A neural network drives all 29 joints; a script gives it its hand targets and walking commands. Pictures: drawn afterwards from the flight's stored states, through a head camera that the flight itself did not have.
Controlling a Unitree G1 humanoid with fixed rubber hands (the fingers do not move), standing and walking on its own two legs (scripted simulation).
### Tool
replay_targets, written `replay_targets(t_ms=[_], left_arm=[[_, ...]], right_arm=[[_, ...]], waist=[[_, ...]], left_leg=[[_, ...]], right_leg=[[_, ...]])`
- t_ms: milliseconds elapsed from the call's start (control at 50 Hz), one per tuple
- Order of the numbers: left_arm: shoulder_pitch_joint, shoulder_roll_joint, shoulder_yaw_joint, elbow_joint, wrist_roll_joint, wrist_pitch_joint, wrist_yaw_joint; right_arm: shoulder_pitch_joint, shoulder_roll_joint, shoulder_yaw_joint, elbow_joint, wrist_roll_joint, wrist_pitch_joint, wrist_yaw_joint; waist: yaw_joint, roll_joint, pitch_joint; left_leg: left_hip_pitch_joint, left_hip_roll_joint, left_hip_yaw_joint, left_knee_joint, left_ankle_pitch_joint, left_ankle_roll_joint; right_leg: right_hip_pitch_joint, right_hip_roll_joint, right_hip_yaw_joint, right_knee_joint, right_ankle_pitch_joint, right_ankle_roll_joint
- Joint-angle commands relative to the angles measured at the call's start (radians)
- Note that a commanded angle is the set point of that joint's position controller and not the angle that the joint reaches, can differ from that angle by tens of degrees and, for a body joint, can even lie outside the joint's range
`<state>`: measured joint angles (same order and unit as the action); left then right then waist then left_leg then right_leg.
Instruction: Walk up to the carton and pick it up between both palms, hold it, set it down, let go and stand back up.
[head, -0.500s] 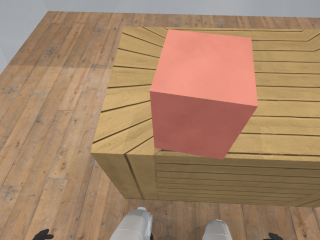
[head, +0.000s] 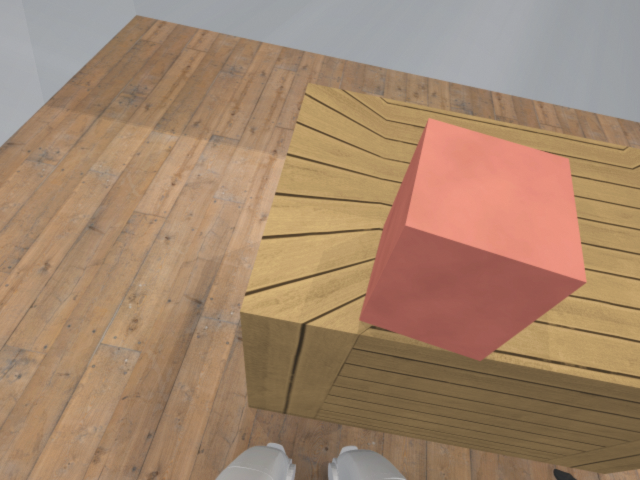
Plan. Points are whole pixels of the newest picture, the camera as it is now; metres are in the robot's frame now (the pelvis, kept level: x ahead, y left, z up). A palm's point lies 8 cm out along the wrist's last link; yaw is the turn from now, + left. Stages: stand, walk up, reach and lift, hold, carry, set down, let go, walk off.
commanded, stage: walk up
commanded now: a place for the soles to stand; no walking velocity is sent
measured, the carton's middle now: (455, 245) +0.45 -0.17 +0.01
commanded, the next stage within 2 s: none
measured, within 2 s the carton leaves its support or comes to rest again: neither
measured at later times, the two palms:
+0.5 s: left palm out of the picture -0.11 +0.19 -0.13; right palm out of the picture -0.02 -0.46 -0.08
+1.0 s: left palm out of the picture -0.07 +0.16 -0.07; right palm out of the picture -0.07 -0.46 -0.15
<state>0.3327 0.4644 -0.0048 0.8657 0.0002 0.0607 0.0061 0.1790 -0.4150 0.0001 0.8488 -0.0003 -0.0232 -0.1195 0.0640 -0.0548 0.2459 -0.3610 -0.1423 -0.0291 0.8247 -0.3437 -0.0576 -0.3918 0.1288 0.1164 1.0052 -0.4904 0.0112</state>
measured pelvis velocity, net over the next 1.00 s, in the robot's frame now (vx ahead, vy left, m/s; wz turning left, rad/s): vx -0.13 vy -0.16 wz -0.04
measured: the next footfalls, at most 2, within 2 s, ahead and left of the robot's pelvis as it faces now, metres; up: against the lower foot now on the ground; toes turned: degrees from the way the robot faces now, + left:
right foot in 0.48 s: -0.04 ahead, -0.27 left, +0.00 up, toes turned -2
left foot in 1.08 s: -0.06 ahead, +0.01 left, +0.00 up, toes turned -4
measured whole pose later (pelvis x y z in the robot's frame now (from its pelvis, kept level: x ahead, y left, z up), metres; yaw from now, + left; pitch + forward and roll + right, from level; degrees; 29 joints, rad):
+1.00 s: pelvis -0.13 -0.16 -0.01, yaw -3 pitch -8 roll +2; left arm 0.28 0.40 0.00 0.90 0.00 -0.03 0.00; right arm 0.17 -0.41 0.00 1.01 0.00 0.04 0.05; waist 0.00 0.10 0.11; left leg -0.33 -0.02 -0.06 1.08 -0.42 0.02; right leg -0.36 -0.02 0.01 0.90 -0.41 -0.04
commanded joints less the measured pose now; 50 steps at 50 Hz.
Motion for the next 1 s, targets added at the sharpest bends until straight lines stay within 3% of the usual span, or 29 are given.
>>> replay_targets(t_ms=[0,20,40,60,80,120,200,220,240,280,300,320,340,360,380,400,420,440,460,480,500,540,580,640,720,820,940,960,980], left_arm=[[0.050,0.210,0.123,-0.049,0.075,0.051,-0.024],[0.095,0.219,0.125,-0.027,0.070,0.055,-0.031],[0.156,0.221,0.127,0.002,0.068,0.060,-0.041],[0.223,0.216,0.127,0.028,0.071,0.065,-0.048],[0.271,0.210,0.128,0.048,0.073,0.066,-0.051],[0.309,0.206,0.134,0.070,0.066,0.060,-0.050],[0.213,0.207,0.130,0.034,0.055,0.030,-0.033],[0.191,0.211,0.129,0.020,0.056,0.021,-0.025],[0.174,0.219,0.129,0.018,0.057,0.013,-0.021],[0.191,0.214,0.124,0.020,0.051,0.003,-0.020],[0.217,0.210,0.120,0.033,0.045,0.001,-0.022],[0.255,0.206,0.119,0.043,0.038,-0.002,-0.027],[0.303,0.193,0.118,0.063,0.034,-0.005,-0.031],[0.356,0.182,0.116,0.085,0.027,-0.012,-0.033],[0.416,0.173,0.117,0.115,0.024,-0.022,-0.031],[0.450,0.174,0.118,0.133,0.029,-0.034,-0.025],[0.434,0.218,0.122,0.127,0.042,-0.045,-0.015],[0.268,0.314,0.134,0.056,0.049,-0.054,-0.004],[0.102,0.353,0.135,-0.012,0.047,-0.067,0.009],[-0.006,0.363,0.137,-0.032,0.049,-0.076,0.018],[-0.045,0.342,0.132,-0.037,0.049,-0.087,0.022],[-0.060,0.282,0.118,-0.028,0.051,-0.103,0.021],[-0.021,0.277,0.125,-0.019,0.050,-0.110,0.028],[-0.006,0.292,0.151,-0.040,0.041,-0.111,0.032],[0.045,0.290,0.166,-0.034,0.033,-0.123,0.031],[-0.001,0.281,0.165,-0.035,0.031,-0.125,0.025],[-0.074,0.298,0.158,-0.052,0.045,-0.119,0.009],[-0.078,0.303,0.156,-0.053,0.047,-0.117,0.007],[-0.106,0.312,0.155,-0.058,0.049,-0.112,0.004]], right_arm=[[0.016,-0.318,-0.150,-0.029,-0.001,-0.035,-0.017],[0.006,-0.322,-0.149,-0.027,-0.003,-0.036,-0.015],[-0.010,-0.332,-0.151,-0.027,-0.008,-0.038,-0.015],[-0.054,-0.341,-0.156,-0.030,-0.013,-0.038,-0.012],[-0.116,-0.341,-0.160,-0.044,-0.018,-0.036,-0.004],[-0.165,-0.299,-0.159,-0.044,-0.022,-0.034,0.012],[-0.115,-0.278,-0.146,-0.025,-0.022,-0.025,0.039],[-0.093,-0.274,-0.142,-0.025,-0.026,-0.025,0.046],[-0.075,-0.272,-0.139,-0.027,-0.027,-0.023,0.054],[-0.068,-0.281,-0.134,-0.033,-0.032,-0.021,0.063],[-0.082,-0.291,-0.133,-0.040,-0.035,-0.019,0.068],[-0.111,-0.303,-0.134,-0.047,-0.037,-0.012,0.075],[-0.138,-0.311,-0.136,-0.053,-0.038,-0.002,0.082],[-0.167,-0.311,-0.138,-0.062,-0.037,0.010,0.090],[-0.199,-0.295,-0.134,-0.065,-0.036,0.021,0.095],[-0.188,-0.250,-0.126,-0.062,-0.034,0.032,0.095],[-0.138,-0.183,-0.111,-0.060,-0.017,0.043,0.092],[-0.088,-0.139,-0.099,-0.060,-0.003,0.043,0.086],[-0.040,-0.193,-0.116,-0.030,-0.002,0.045,0.082],[-0.019,-0.240,-0.130,0.009,0.002,0.046,0.090],[-0.021,-0.254,-0.130,0.023,0.005,0.044,0.101],[0.033,-0.224,-0.131,0.065,0.005,0.055,0.117],[0.041,-0.210,-0.129,0.061,0.005,0.067,0.129],[0.062,-0.256,-0.135,0.065,-0.010,0.066,0.135],[0.016,-0.284,-0.141,0.057,-0.024,0.047,0.153],[0.053,-0.265,-0.137,0.076,-0.025,0.031,0.164],[0.126,-0.241,-0.135,0.082,-0.025,0.011,0.174],[0.135,-0.244,-0.138,0.080,-0.027,0.008,0.175],[0.175,-0.244,-0.143,0.092,-0.025,0.004,0.176]], waist=[[-0.063,-0.075,-0.164],[-0.042,-0.103,-0.132],[-0.026,-0.065,-0.116],[-0.007,0.015,-0.108],[0.010,0.112,-0.101],[0.011,0.184,-0.139],[-0.037,0.243,-0.202],[-0.044,0.235,-0.207],[-0.053,0.224,-0.214],[-0.049,0.230,-0.209],[-0.042,0.264,-0.214],[-0.026,0.315,-0.231],[-0.009,0.355,-0.249],[0.021,0.364,-0.270],[0.061,0.336,-0.280],[0.078,0.222,-0.279],[0.070,-0.037,-0.230],[0.021,-0.169,-0.137],[-0.033,-0.011,-0.073],[-0.054,0.021,-0.021],[-0.056,0.028,0.010],[-0.082,-0.027,-0.004],[-0.059,-0.056,-0.007],[-0.045,-0.108,-0.041],[-0.007,-0.133,-0.071],[-0.020,-0.197,-0.083],[-0.065,-0.224,-0.073],[-0.069,-0.228,-0.075],[-0.096,-0.227,-0.097]], left_leg=[[0.094,0.544,-0.676,-0.492,-0.212,0.140],[0.053,0.514,-0.649,-0.542,-0.342,0.041],[0.000,0.471,-0.593,-0.632,-0.421,-0.104],[-0.060,0.435,-0.535,-0.718,-0.475,-0.216],[-0.096,0.392,-0.473,-0.766,-0.502,-0.258],[-0.061,0.333,-0.394,-0.747,-0.474,-0.218],[0.066,0.391,-0.444,-0.541,-0.438,0.159],[0.091,0.408,-0.463,-0.508,-0.418,0.214],[0.092,0.408,-0.463,-0.497,-0.412,0.224],[0.058,0.394,-0.449,-0.529,-0.468,0.187],[0.022,0.381,-0.427,-0.551,-0.505,0.164],[-0.043,0.366,-0.384,-0.567,-0.527,0.170],[-0.101,0.357,-0.338,-0.566,-0.507,0.170],[-0.160,0.335,-0.277,-0.533,-0.478,0.162],[-0.223,0.298,-0.222,-0.443,-0.453,0.142],[-0.297,0.244,-0.166,-0.258,-0.450,0.127],[-0.373,0.120,-0.060,0.050,-0.454,0.085],[-0.359,0.022,0.003,0.291,-0.292,0.029],[-0.254,0.053,-0.118,0.359,-0.206,0.029],[-0.136,0.083,-0.127,0.401,-0.147,0.050],[-0.104,0.102,-0.125,0.396,-0.108,0.060],[-0.080,0.092,-0.103,0.397,-0.048,0.046],[-0.159,0.087,-0.107,0.403,-0.029,0.037],[-0.297,0.087,-0.093,0.453,-0.033,0.033],[-0.346,0.128,-0.136,0.379,-0.078,0.061],[-0.295,0.142,-0.087,0.287,-0.132,0.079],[-0.125,0.185,0.049,0.062,-0.246,0.098],[-0.092,0.189,0.059,0.021,-0.257,0.108],[-0.011,0.182,0.089,-0.026,-0.253,0.115]], right_leg=[[-0.215,-0.072,0.212,0.246,0.026,-0.051],[-0.202,-0.071,0.229,0.217,0.069,-0.054],[-0.147,-0.047,0.192,0.169,0.090,-0.055],[-0.079,-0.030,0.132,0.132,0.086,-0.050],[-0.026,-0.025,0.083,0.108,0.081,-0.036],[0.022,-0.038,0.034,0.077,0.079,-0.007],[-0.105,-0.091,0.042,0.158,0.039,-0.001],[-0.131,-0.102,0.044,0.145,0.019,-0.016],[-0.128,-0.110,0.038,0.127,-0.005,-0.024],[-0.098,-0.128,-0.001,0.048,-0.034,-0.040],[-0.051,-0.139,-0.034,-0.008,-0.052,-0.044],[0.037,-0.135,-0.076,-0.070,-0.089,-0.049],[0.133,-0.119,-0.127,-0.141,-0.129,-0.054],[0.237,-0.113,-0.167,-0.242,-0.074,-0.056],[0.330,-0.118,-0.171,-0.303,0.013,-0.059],[0.374,-0.125,-0.108,-0.362,0.007,-0.058],[0.278,-0.210,0.140,-0.554,-0.256,-0.099],[0.008,-0.415,0.578,-0.787,-0.568,-0.154],[-0.190,-0.489,0.710,-0.865,-0.641,-0.198],[-0.325,-0.500,0.678,-0.883,-0.662,-0.215],[-0.374,-0.469,0.644,-0.870,-0.647,-0.189],[-0.318,-0.358,0.444,-0.854,-0.487,-0.103],[-0.194,-0.338,0.406,-0.843,-0.457,-0.072],[-0.007,-0.389,0.477,-0.810,-0.474,-0.127],[0.147,-0.423,0.552,-0.781,-0.483,-0.151],[0.155,-0.401,0.469,-0.752,-0.433,-0.172],[-0.002,-0.401,0.365,-0.726,-0.372,-0.236],[-0.022,-0.403,0.352,-0.718,-0.368,-0.237],[-0.065,-0.392,0.314,-0.690,-0.373,-0.227]])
